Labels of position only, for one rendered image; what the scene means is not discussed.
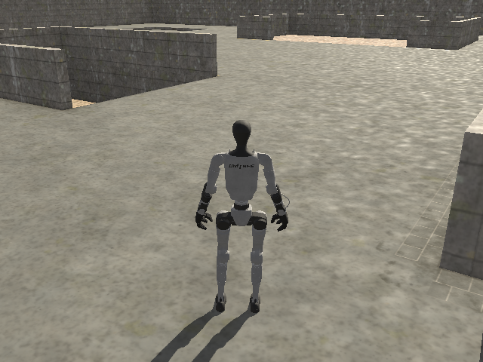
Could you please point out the right robot upper arm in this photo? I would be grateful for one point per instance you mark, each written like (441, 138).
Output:
(269, 172)

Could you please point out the left robot upper arm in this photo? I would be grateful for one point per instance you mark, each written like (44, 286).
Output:
(213, 173)

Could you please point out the robot left hand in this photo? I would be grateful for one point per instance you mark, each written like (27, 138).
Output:
(199, 219)

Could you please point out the robot left forearm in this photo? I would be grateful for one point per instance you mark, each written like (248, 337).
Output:
(204, 202)

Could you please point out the robot right hand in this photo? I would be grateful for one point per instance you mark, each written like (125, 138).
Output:
(283, 220)

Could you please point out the right robot shin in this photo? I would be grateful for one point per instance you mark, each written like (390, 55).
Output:
(256, 276)

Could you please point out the robot right forearm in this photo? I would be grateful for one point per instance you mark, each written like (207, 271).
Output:
(278, 202)

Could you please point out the right robot foot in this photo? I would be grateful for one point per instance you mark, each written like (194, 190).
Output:
(255, 306)

